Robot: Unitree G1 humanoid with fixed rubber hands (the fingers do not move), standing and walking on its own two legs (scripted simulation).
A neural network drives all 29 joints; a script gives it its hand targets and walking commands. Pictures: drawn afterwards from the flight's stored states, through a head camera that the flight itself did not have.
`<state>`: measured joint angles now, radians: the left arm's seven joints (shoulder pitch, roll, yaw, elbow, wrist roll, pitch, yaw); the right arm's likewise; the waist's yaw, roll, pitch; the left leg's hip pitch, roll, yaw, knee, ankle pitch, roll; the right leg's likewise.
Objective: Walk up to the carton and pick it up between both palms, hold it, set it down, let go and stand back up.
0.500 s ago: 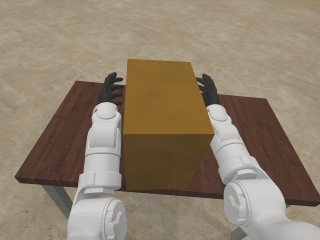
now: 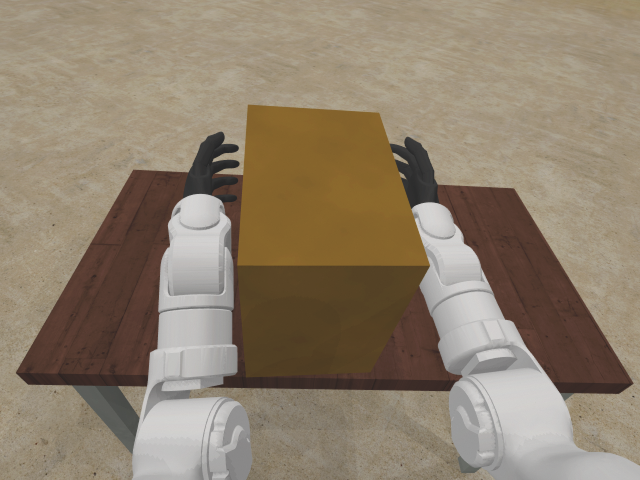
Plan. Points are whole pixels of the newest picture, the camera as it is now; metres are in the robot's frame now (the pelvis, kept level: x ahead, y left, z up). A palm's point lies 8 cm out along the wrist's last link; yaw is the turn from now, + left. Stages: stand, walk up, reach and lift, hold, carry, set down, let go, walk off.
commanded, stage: reach and lift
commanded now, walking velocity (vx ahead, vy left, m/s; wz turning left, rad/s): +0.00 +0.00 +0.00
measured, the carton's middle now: (312, 245) +0.38 -0.02 +0.12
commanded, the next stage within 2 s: hold in 0.86 s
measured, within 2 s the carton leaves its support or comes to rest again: neither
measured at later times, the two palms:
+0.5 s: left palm (194, 182) +0.39 +0.12 +0.21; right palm (418, 186) +0.39 -0.14 +0.20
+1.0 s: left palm (198, 174) +0.38 +0.11 +0.23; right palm (431, 181) +0.38 -0.15 +0.21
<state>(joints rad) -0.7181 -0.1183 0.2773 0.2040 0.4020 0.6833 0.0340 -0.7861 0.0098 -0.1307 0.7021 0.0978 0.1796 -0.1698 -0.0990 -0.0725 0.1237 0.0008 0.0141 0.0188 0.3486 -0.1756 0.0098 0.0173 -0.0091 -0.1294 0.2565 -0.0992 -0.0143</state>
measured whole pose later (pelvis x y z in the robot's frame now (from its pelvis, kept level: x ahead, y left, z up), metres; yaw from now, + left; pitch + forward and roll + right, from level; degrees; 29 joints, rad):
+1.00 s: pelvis +0.00 -0.01 +0.00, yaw +0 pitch -12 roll -1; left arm -0.81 -0.10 0.33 0.18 0.42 0.79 -0.03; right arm -0.85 0.00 -0.11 0.66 0.15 0.28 -0.21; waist -0.10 -0.06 0.11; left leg 0.04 0.02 0.02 0.33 -0.16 0.00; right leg 0.04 0.00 -0.12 0.26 -0.10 -0.02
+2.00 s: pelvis +0.00 -0.01 +0.00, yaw +0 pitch -14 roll -1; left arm -0.73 -0.11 0.32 0.00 0.43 0.89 -0.07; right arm -0.80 0.00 -0.04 0.52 0.21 0.36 -0.24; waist -0.10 -0.06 0.12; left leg 0.08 0.02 0.01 0.33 -0.17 0.00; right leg 0.08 0.00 -0.11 0.27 -0.12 -0.02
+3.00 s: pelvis +0.00 -0.01 +0.00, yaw +1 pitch -13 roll +0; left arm -0.77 -0.10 0.34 0.07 0.43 0.88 -0.08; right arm -0.83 0.01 -0.08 0.56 0.18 0.36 -0.23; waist -0.09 -0.07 0.10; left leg 0.06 0.01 0.01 0.32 -0.16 0.00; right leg 0.06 0.00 -0.10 0.28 -0.12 -0.03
